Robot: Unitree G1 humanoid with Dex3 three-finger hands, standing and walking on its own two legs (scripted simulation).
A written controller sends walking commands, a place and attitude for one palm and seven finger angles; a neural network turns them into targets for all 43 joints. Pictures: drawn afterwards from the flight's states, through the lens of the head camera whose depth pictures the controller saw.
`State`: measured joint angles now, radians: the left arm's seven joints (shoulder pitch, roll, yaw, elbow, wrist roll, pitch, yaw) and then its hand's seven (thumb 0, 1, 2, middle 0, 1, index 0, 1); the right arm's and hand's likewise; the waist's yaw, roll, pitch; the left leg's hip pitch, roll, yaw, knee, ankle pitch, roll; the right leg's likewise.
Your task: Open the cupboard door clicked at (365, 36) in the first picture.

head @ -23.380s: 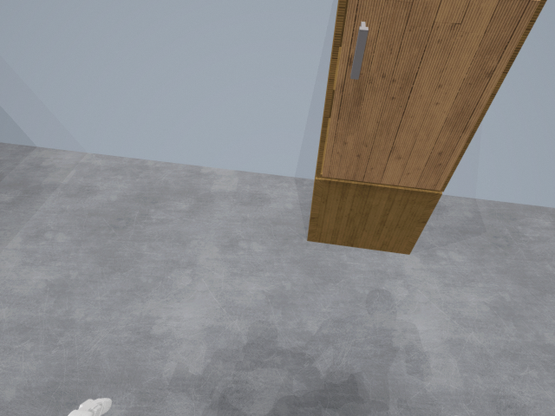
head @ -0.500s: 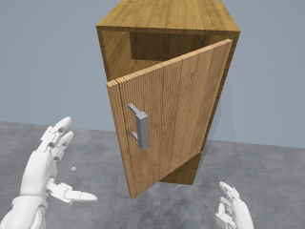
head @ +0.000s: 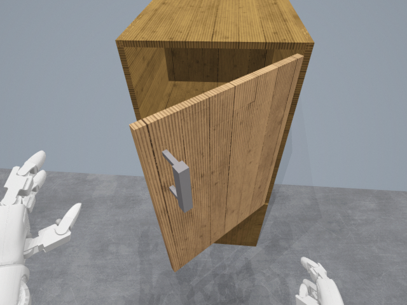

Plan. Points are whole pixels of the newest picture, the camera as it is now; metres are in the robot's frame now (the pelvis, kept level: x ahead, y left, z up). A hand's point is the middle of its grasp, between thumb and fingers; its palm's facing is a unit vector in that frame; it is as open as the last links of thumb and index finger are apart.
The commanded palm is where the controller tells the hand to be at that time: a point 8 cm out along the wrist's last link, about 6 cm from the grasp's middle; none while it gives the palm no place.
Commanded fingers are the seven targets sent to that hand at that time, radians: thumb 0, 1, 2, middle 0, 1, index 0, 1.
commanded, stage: draw the hand back to the body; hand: left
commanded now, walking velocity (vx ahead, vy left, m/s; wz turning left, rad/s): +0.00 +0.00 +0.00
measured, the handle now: (177, 181) +0.31 +0.09 +0.11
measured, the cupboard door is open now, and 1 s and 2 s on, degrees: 42 42 42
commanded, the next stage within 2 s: step back with the hand held close in 0.48 s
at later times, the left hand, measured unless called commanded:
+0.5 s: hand (57, 225) +0.18 +0.25 +0.14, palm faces +0.46 -0.80 -0.38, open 7.4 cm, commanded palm +0.13 +0.29 +0.16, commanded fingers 0.00 0.90 0.90 -0.20 -0.30 -0.20 -0.30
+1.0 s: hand (43, 240) +0.16 +0.26 +0.14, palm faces +0.30 -0.81 -0.51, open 7.4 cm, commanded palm +0.10 +0.30 +0.17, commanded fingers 0.00 0.90 0.90 -0.20 -0.30 -0.20 -0.30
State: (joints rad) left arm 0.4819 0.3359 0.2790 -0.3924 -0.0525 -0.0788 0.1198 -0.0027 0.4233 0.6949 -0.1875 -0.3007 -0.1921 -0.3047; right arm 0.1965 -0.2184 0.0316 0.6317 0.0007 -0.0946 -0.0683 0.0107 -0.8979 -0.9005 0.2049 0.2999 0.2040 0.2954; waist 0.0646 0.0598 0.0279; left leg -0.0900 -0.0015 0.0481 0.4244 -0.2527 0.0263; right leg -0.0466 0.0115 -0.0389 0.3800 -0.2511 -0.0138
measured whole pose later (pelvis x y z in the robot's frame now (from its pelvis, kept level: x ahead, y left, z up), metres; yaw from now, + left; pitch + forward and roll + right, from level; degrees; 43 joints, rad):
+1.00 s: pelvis -0.05 +0.01 +0.00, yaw -3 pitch -1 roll -1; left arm 0.57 0.43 0.38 -0.49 -0.05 -0.14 0.12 0.01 0.89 0.90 -0.21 -0.30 -0.21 -0.31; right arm 0.17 -0.23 -0.02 0.54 0.02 0.00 -0.08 0.01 -0.90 -0.90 0.20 0.30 0.20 0.30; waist 0.01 0.01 0.07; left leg -0.27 0.01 0.10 0.48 -0.20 0.04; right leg -0.25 0.02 0.01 0.45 -0.18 0.00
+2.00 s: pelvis -0.28 +0.04 -0.03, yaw -5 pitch +0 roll +0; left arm 0.57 0.47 0.47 -0.57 -0.06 -0.20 0.15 0.01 0.88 0.90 -0.21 -0.30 -0.22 -0.31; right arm 0.29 -0.21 0.02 0.67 0.01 -0.11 -0.07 0.01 -0.90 -0.90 0.21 0.30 0.21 0.30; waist 0.02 -0.05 -0.08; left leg -0.41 -0.02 0.05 0.65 -0.27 0.04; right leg -0.05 0.03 -0.01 0.56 -0.50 -0.03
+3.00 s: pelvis -0.35 +0.06 -0.01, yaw -6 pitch -1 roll +0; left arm 0.53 0.39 0.40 -0.45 -0.03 -0.21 0.14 0.01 0.89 0.90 -0.21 -0.30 -0.21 -0.31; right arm 0.19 -0.18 0.03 0.60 0.01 -0.11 -0.05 0.01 -0.90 -0.90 0.21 0.30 0.20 0.30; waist 0.00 0.01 0.04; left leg -0.19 0.02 0.07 0.51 -0.30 0.01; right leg -0.24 0.00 -0.07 0.50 -0.24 -0.02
